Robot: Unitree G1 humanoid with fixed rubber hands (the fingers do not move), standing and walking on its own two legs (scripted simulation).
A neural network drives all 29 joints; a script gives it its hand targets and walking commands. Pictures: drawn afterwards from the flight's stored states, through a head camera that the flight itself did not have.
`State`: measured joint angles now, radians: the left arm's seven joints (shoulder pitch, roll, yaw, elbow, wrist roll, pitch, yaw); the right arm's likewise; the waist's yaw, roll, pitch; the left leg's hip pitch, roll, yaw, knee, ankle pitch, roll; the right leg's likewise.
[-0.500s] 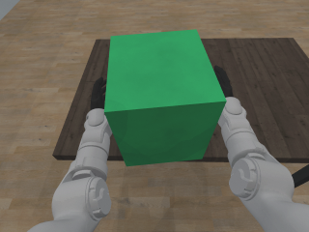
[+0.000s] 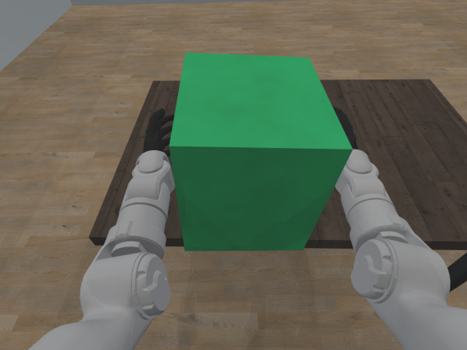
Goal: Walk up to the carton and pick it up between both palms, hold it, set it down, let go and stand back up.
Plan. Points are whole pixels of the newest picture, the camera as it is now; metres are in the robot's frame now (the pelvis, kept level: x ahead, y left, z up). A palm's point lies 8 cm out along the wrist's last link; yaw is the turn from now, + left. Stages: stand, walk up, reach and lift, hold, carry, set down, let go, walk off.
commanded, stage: reach and lift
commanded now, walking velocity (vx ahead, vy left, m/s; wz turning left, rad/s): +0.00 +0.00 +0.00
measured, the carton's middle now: (246, 155) +0.47 +0.03 +0.09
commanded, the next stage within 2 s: none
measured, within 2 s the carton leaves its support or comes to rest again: neither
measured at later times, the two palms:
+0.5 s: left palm (150, 132) +0.41 +0.18 +0.18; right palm (353, 130) +0.43 -0.15 +0.18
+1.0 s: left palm (138, 123) +0.40 +0.19 +0.21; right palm (360, 112) +0.42 -0.14 +0.22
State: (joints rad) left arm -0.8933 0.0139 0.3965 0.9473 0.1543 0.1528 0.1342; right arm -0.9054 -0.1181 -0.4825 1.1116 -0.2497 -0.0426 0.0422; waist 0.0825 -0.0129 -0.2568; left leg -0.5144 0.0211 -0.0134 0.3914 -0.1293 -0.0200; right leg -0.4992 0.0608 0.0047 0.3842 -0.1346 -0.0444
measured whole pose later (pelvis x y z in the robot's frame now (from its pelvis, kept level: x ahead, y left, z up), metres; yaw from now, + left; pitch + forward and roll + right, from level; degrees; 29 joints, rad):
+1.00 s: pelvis -0.02 +0.01 +0.00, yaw +0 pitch +13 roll +0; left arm -0.90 0.09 0.28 0.61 0.07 0.54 0.14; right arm -0.99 -0.19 -0.13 0.89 0.14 0.31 -0.08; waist 0.01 -0.01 -0.30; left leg -0.51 0.01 -0.01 0.39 -0.11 -0.01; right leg -0.49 0.05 0.00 0.38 -0.11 -0.03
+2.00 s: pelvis -0.02 +0.01 +0.00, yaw +0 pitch +11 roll +0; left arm -0.93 0.13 0.28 0.54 0.05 0.76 0.10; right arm -1.03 -0.22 -0.05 0.76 0.29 0.58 -0.19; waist -0.05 -0.01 -0.32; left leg -0.48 0.00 -0.01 0.39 -0.11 0.00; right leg -0.46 0.04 0.00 0.38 -0.12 -0.03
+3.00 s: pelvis -0.02 +0.01 +0.00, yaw +0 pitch +10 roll +0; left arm -0.93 0.13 0.28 0.41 0.05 0.93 0.11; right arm -1.05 -0.25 -0.05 0.68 0.35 0.72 -0.22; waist -0.06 -0.01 -0.36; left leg -0.46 0.00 -0.01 0.39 -0.10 0.00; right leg -0.44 0.04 0.00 0.38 -0.11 -0.03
